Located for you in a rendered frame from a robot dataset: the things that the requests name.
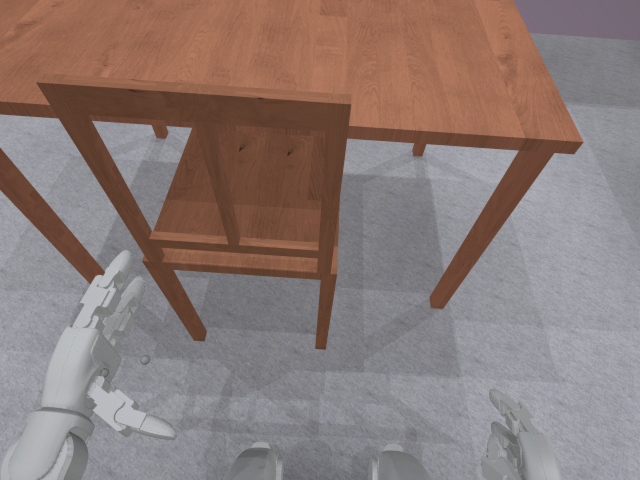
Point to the right robot hand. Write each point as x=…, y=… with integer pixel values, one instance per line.
x=530, y=454

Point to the left robot hand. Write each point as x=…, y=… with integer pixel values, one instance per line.
x=90, y=344

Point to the right robot shin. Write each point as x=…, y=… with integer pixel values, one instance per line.
x=393, y=447

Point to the table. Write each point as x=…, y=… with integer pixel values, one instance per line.
x=442, y=72

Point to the chair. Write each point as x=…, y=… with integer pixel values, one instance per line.
x=240, y=202

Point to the right robot thigh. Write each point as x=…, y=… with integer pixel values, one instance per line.
x=396, y=465

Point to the left robot forearm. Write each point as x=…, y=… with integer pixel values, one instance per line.
x=52, y=447

